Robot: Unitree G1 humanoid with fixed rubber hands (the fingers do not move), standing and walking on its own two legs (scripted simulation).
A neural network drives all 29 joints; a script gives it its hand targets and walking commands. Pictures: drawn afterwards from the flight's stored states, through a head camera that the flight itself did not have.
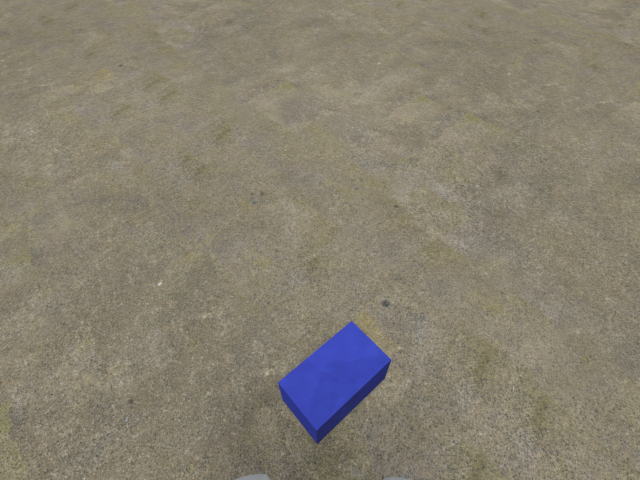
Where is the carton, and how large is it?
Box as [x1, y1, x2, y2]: [278, 321, 390, 443]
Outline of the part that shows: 351,321 278,382 283,400 317,443 384,378 390,359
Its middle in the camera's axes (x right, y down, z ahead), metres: +0.05 +0.43 +1.14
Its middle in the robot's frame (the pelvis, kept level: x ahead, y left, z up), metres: +0.47 -0.02 -0.68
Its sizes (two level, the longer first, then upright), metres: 0.284 0.163 0.152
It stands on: the floor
